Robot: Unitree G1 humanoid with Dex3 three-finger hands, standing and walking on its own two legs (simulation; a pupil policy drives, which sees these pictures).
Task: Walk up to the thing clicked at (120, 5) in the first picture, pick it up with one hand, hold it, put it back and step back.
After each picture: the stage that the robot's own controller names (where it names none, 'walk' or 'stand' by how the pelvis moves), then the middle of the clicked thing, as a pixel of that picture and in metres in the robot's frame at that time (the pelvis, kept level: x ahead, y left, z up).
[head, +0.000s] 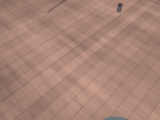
stand; (119, 7) +2.05 -0.53 -0.72
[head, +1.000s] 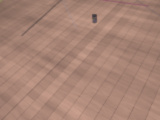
walk; (94, 18) +1.94 -0.03 -0.69
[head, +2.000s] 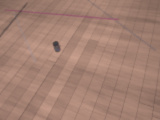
walk; (56, 46) +1.26 +0.39 -0.71
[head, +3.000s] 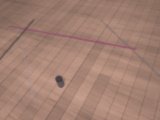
walk; (60, 81) +0.83 +0.34 -0.72
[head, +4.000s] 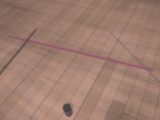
walk; (67, 110) +0.55 +0.22 -0.71
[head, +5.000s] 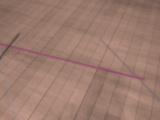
stand; out of the picture +0.39 +0.21 -0.70
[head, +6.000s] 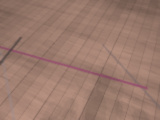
stand; out of the picture +0.35 +0.19 -0.72
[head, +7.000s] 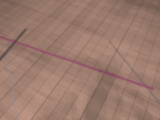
stand; out of the picture +0.32 +0.17 -0.71
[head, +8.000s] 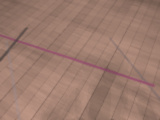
stand; out of the picture +0.33 +0.18 -0.72
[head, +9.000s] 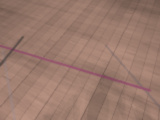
stand; out of the picture +0.32 +0.19 -0.72
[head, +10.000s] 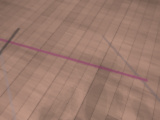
stand; out of the picture +0.34 +0.19 -0.72
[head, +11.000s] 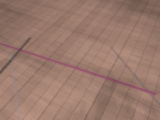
stand; out of the picture +0.33 +0.20 -0.72
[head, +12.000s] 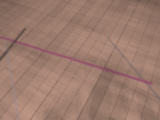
stand; out of the picture +0.35 +0.19 -0.72
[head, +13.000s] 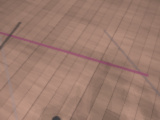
walk; out of the picture +0.36 +0.22 -0.71
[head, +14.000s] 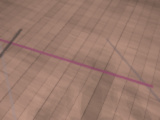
stand; out of the picture +0.29 +0.16 -0.71
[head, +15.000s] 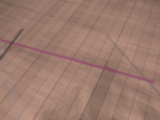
stand; out of the picture +0.30 +0.19 -0.70
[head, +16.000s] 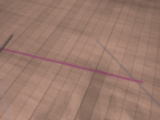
stand; out of the picture +0.32 +0.20 -0.72
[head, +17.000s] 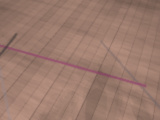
stand; out of the picture +0.31 +0.21 -0.71
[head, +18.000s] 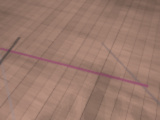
stand; out of the picture +0.33 +0.19 -0.72
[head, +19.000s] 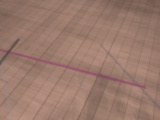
stand; out of the picture +0.34 +0.21 -0.73
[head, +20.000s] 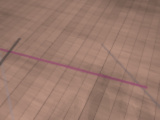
stand; out of the picture +0.33 +0.21 -0.73
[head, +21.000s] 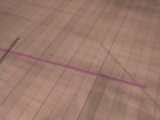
go down; out of the picture +0.32 +0.21 -0.73
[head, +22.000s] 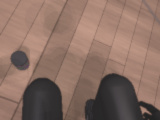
go down; (20, 61) +0.43 +0.23 -0.33
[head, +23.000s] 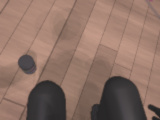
approach; (27, 65) +0.42 +0.22 -0.32
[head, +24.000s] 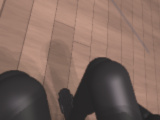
close in; out of the picture +0.42 +0.26 -0.23
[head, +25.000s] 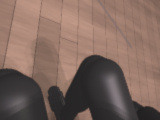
close; out of the picture +0.41 +0.28 -0.23
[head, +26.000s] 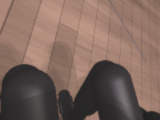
lift; out of the picture +0.35 +0.26 -0.21
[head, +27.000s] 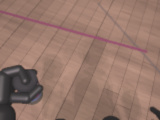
lift; (29, 88) +0.32 +0.19 -0.01
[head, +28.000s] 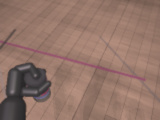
hold; (38, 85) +0.33 +0.17 +0.02
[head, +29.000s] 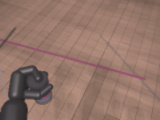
hold; (40, 88) +0.33 +0.16 +0.00
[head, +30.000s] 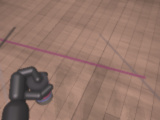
crouch; (40, 89) +0.33 +0.16 +0.00
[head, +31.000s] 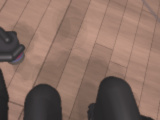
crouch; (11, 49) +0.44 +0.21 -0.11
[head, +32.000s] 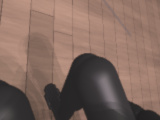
lower; out of the picture +0.44 +0.27 -0.23
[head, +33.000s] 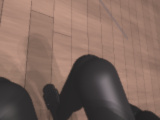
lower; out of the picture +0.43 +0.28 -0.23
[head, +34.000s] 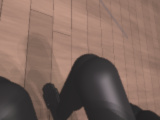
lower; out of the picture +0.44 +0.28 -0.23
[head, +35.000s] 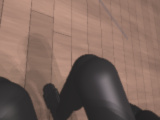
lower; out of the picture +0.43 +0.28 -0.23
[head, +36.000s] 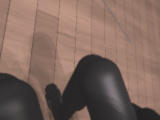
draw back; out of the picture +0.42 +0.26 -0.24
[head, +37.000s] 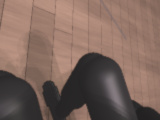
rise; out of the picture +0.42 +0.26 -0.24
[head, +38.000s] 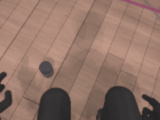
walk; (46, 69) +0.44 +0.19 -0.41
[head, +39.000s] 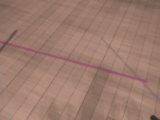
stand; out of the picture +0.36 +0.17 -0.66
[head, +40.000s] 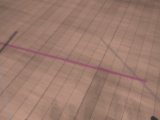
stand; out of the picture +0.36 +0.18 -0.67
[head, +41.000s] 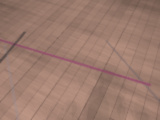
stand; out of the picture +0.37 +0.17 -0.71
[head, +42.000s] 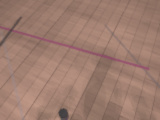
walk; (63, 114) +0.40 +0.15 -0.71
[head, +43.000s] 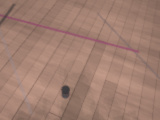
walk; (65, 92) +0.56 +0.10 -0.71
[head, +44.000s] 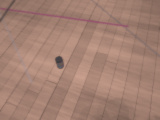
walk; (59, 62) +0.86 +0.27 -0.69
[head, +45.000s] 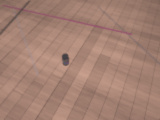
stand; (65, 59) +1.00 +0.18 -0.71
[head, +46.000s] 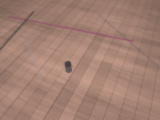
stand; (68, 67) +1.01 +0.17 -0.72
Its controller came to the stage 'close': yes
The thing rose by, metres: 0.71
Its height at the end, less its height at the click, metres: +0.00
